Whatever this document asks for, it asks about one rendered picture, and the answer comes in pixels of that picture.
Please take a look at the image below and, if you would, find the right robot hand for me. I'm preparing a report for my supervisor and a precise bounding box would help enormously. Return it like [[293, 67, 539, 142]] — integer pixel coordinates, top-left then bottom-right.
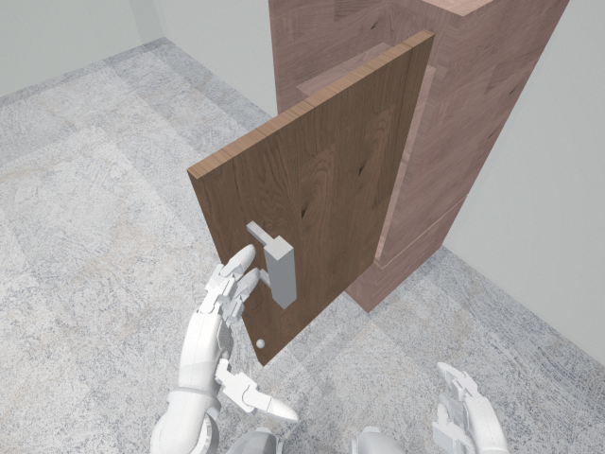
[[432, 362, 510, 454]]

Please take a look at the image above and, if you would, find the left robot thigh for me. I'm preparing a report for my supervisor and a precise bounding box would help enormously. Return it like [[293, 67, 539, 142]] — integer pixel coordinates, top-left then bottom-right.
[[226, 431, 285, 454]]

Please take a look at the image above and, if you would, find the robot thigh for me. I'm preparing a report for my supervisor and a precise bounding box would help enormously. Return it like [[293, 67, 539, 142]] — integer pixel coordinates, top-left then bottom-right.
[[349, 432, 406, 454], [226, 431, 285, 454]]

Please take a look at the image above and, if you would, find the right robot thigh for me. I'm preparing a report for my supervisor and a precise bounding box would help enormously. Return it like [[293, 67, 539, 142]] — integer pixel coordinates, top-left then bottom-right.
[[349, 432, 406, 454]]

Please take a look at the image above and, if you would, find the cupboard door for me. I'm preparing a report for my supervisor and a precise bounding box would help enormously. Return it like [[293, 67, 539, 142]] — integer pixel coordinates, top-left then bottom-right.
[[186, 29, 435, 367]]

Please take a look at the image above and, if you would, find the left robot hand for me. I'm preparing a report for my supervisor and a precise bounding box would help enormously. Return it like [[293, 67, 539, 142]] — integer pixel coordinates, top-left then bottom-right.
[[178, 244, 299, 423]]

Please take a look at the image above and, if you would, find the robot left forearm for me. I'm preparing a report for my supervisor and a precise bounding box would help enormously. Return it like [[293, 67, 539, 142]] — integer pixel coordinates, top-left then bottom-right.
[[149, 388, 221, 454]]

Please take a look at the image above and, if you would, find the handle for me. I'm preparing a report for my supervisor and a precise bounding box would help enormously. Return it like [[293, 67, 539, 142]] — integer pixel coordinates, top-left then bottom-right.
[[247, 221, 297, 309]]

